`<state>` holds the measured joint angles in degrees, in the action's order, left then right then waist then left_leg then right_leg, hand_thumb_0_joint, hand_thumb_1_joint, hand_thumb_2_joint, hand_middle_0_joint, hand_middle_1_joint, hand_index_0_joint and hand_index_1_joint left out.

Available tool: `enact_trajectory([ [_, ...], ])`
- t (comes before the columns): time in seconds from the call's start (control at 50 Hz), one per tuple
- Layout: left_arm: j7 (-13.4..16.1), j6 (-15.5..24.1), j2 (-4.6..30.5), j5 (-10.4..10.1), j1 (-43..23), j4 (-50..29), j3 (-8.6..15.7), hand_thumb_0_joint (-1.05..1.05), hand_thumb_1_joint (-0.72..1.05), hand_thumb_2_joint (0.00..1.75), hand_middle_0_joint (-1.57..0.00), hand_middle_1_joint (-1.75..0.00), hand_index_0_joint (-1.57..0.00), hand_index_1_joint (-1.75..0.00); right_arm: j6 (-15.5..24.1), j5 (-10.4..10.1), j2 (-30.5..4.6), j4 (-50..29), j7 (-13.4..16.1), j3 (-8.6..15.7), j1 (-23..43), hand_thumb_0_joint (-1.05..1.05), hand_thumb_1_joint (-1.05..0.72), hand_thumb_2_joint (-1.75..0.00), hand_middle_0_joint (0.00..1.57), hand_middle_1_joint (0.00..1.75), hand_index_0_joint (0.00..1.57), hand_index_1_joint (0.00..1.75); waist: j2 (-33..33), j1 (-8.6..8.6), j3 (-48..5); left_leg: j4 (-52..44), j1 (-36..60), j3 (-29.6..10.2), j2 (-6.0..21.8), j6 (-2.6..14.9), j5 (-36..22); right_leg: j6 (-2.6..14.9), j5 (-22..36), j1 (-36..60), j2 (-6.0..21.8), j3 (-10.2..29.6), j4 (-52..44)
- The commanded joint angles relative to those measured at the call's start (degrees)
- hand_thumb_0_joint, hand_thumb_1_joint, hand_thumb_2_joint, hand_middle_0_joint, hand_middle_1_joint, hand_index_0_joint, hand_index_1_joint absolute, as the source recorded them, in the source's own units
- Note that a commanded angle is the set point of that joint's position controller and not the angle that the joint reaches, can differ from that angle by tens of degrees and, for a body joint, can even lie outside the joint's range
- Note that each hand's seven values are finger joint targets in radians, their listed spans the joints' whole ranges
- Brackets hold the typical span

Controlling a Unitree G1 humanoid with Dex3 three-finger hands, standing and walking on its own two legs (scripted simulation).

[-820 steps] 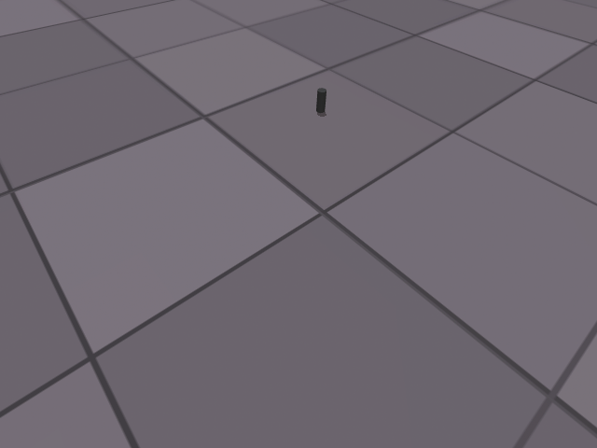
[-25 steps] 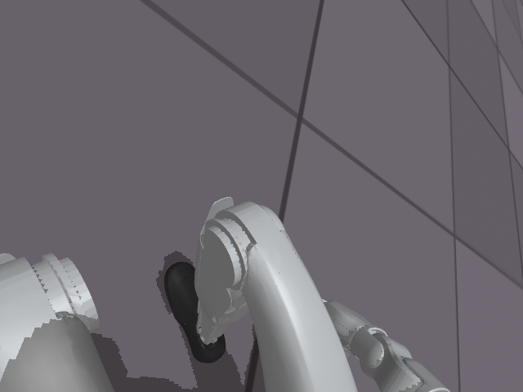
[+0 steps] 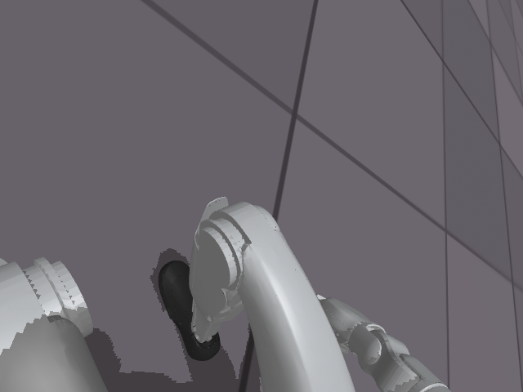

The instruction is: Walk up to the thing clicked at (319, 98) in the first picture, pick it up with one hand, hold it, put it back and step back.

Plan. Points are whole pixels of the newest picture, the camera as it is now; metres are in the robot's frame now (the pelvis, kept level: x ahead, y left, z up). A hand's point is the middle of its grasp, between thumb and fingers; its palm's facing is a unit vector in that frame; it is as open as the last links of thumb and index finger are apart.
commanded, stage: close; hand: left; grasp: from the side
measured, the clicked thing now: out of the picture +0.50 +0.31 -0.24
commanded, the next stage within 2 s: settle in 0.42 s
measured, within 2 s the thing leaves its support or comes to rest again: leaves its support in 0.96 s
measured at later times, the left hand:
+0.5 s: hand out of the picture +0.49 +0.31 -0.18, palm faces +0.37 -0.93 -0.05, open 7.8 cm
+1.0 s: hand out of the picture +0.50 +0.31 -0.17, palm faces +0.37 -0.93 -0.03, open 5.4 cm
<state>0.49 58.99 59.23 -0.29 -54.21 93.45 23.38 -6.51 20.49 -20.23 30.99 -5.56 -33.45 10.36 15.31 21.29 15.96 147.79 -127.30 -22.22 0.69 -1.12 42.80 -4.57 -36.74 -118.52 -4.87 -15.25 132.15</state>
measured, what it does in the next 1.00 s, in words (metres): stands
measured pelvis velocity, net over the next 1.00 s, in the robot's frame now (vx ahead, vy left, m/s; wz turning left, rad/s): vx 0.00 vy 0.00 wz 0.01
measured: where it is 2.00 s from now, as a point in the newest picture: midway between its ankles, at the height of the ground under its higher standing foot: (133, 368)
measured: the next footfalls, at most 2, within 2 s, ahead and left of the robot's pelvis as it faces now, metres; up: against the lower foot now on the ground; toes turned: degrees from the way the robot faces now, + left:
none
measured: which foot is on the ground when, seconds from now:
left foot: down 0.00-1.00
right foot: down 0.00-1.00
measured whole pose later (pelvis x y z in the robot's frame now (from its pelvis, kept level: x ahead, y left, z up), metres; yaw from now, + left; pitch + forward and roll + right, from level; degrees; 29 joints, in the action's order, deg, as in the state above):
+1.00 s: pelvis +0.00 +0.00 +0.00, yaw +1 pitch +20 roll -19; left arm -1.2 53.5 58.2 -0.1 -54.5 86.6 25.3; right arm -7.2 19.0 -20.1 30.6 -5.2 -31.9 7.5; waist 14.8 20.5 16.3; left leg 147.2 -127.6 -20.6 0.8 -0.5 42.0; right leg -4.6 -36.4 -118.8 -4.5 -14.1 132.3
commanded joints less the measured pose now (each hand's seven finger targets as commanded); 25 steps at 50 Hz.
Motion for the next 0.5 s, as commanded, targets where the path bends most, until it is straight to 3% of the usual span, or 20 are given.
enact_trajectory([
  [0.0, -0.13, 3.89, 7.51, -0.29, -12.82, -8.25, 0.74, 0.0, -0.1, 0.43, -0.45, -0.45, -0.45, -0.44, -1.53, 0.6, -21.15, 1.06, 0.91, 6.29, -4.32, 0.0, -0.88, -0.89, 0.2, 0.3, 0.2, 0.3, -37.7, 7.89, -31.94, -17.29, 26.38, 4.71, 4.17, 0.3, -14.96, 4.52, 15.67, 18.35, -1.82, -4.28, -9.01],
  [0.1, -0.36, 3.8, 7.61, -0.95, -12.75, -8.68, 1.46, 0.0, -0.03, 0.51, -0.54, -0.55, -0.55, -0.54, -1.58, 0.32, -21.21, 0.67, 1.01, 6.4, -3.92, 0.0, -0.88, -0.89, 0.2, 0.3, 0.2, 0.3, -36.05, 7.76, -31.74, -17.38, 24.86, 4.77, 4.2, 0.51, -12.83, 4.45, 14.29, 18.24, -1.71, -4.31, -9.19],
  [0.28, -0.54, 3.22, 7.83, -0.78, -12.4, -8.93, 1.71, 0.0, 0.17, 0.69, -0.73, -0.75, -0.74, -0.73, -1.82, 0.35, -21.17, 0.79, 1.21, 6.29, -4.24, 0.0, -0.88, -0.89, 0.2, 0.3, 0.2, 0.3, -36.54, 7.86, -33.46, -17.2, 27.03, 4.39, 4.37, 0.4, -15.39, 4.45, 15.82, 18.41, -1.68, -4.32, -8.96],
  [0.4, -0.32, 3.36, 8.32, -0.85, -13.15, -9.26, 1.64, 0.0, 0.27, 0.81, -0.89, -0.9, -0.9, -0.89, -1.77, 0.18, -21.13, 0.66, 1.31, 6.47, -3.97, 0.0, -0.88, -0.89, 0.2, 0.3, 0.2, 0.3, -36.29, 7.73, -31.86, -17.55, 24.42, 5.09, 4.23, 0.62, -11.96, 4.57, 13.57, 18.4, -1.7, -4.0, -9.34],
  [0.48, -0.58, 3.22, 8.66, -0.5, -12.7, -9.28, 1.81, 0.0, 0.36, 0.94, -1.01, -1.05, -1.03, -1.03, -1.89, 0.24, -21.3, 0.67, 1.47, 6.4, -4.12, 0.0, -0.88, -0.89, 0.2, 0.3, 0.2, 0.3, -37.8, 7.85, -33.08, -17.83, 27.39, 4.5, 4.45, 0.25, -14.23, 4.69, 14.66, 17.64, -1.64, -4.33, -8.92],
])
